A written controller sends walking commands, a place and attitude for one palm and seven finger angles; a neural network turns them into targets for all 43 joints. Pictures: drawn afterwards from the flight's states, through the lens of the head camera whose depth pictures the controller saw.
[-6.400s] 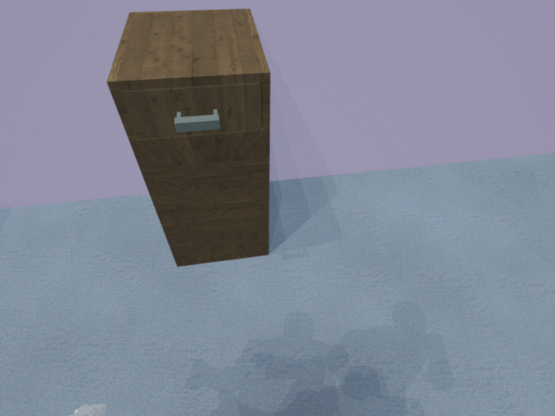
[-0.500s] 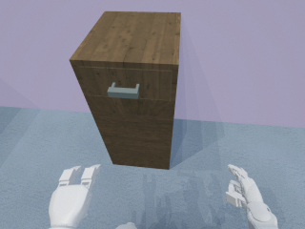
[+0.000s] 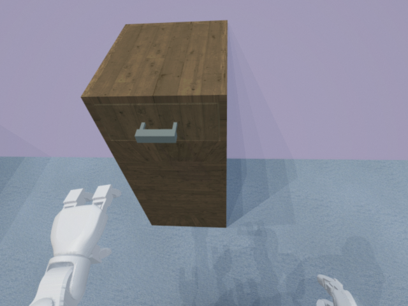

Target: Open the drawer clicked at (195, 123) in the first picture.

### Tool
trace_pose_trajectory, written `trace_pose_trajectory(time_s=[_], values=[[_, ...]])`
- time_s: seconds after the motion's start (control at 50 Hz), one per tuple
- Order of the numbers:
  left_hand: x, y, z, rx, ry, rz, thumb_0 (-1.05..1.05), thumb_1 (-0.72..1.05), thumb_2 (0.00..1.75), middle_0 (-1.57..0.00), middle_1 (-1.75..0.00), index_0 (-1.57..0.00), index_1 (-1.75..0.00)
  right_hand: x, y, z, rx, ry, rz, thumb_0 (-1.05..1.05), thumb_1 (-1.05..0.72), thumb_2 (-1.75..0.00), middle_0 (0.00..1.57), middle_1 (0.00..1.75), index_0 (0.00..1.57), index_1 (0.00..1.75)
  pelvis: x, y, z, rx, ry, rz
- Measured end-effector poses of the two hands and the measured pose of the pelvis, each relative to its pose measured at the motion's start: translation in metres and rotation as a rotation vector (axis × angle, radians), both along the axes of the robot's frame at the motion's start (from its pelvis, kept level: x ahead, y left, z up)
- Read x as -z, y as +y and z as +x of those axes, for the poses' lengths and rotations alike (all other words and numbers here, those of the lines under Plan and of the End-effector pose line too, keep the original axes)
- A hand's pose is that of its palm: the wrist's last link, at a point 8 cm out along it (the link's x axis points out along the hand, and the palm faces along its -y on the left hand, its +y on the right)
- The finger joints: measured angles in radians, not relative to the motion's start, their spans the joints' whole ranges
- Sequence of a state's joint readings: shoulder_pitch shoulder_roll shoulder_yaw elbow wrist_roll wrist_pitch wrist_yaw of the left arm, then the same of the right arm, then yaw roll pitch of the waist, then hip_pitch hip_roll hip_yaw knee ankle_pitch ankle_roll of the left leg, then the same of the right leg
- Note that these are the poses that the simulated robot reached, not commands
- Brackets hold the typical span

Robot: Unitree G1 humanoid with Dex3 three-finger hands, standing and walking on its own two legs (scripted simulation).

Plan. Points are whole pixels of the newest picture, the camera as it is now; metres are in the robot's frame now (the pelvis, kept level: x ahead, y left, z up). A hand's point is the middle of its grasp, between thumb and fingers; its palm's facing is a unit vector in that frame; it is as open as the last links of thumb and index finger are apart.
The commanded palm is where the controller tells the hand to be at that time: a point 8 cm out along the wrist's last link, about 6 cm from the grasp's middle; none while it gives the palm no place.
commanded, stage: raise the hand with hooked fingers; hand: left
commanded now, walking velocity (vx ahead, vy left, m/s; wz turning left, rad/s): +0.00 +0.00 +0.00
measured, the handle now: (157, 130) +0.56 +0.19 -0.01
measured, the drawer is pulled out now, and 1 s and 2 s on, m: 0.00 0.00 0.00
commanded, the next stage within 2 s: move the hooked fingers above the handle in 0.94 s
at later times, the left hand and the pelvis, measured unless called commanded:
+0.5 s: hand (75, 186) +0.30 +0.28 +0.09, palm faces +0.05 -0.08 -1.00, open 13.8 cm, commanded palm +0.28 +0.28 +0.15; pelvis +0.01 +0.03 +0.02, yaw +1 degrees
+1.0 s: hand (75, 186) +0.30 +0.28 +0.09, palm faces +0.05 -0.09 -0.99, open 13.9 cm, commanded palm +0.28 +0.28 +0.16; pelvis +0.00 +0.03 +0.02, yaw +1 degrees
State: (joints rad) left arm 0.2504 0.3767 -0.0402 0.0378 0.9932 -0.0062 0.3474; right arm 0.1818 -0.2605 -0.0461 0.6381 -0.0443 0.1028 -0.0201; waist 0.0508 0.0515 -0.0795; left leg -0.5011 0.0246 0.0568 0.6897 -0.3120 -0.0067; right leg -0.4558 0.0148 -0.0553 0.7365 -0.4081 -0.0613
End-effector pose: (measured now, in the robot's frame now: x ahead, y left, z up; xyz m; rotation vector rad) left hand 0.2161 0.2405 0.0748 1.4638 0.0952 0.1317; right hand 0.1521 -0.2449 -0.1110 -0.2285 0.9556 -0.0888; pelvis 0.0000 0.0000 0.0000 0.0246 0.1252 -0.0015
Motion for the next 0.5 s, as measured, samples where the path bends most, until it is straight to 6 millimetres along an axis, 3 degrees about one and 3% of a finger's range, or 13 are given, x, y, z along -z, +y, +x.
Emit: trace_pose_trajectory(time_s=[0.12,0.32,0.5], values=[[-0.015,0.011,0.015,-0.018,-0.04,0.0,0.0,-0.17,0.45,-0.29,-0.98,-0.29,-0.99,-0.011,0.003,0.021,0.01,-0.048,-0.013,0.01,-0.91,-0.9,0.2,0.3,0.2,0.3,-0.003,0.01,0.004,-0.005,-0.015,-0.006],[-0.046,0.019,0.042,0.006,-0.048,0.005,0.0,-0.39,0.35,-0.31,-1.12,-0.31,-1.13,-0.036,0.052,0.062,-0.052,-0.156,0.061,0.01,-0.91,-0.9,0.2,0.3,0.2,0.3,-0.011,0.023,0.007,-0.008,-0.057,-0.014],[-0.069,0.036,0.061,0.008,-0.019,0.02,0.0,-0.48,0.31,-0.31,-1.18,-0.31,-1.19,-0.037,0.079,0.061,-0.095,-0.122,0.092,0.01,-0.91,-0.9,0.2,0.3,0.2,0.3,-0.017,0.031,0.006,-0.02,-0.081,-0.021]])
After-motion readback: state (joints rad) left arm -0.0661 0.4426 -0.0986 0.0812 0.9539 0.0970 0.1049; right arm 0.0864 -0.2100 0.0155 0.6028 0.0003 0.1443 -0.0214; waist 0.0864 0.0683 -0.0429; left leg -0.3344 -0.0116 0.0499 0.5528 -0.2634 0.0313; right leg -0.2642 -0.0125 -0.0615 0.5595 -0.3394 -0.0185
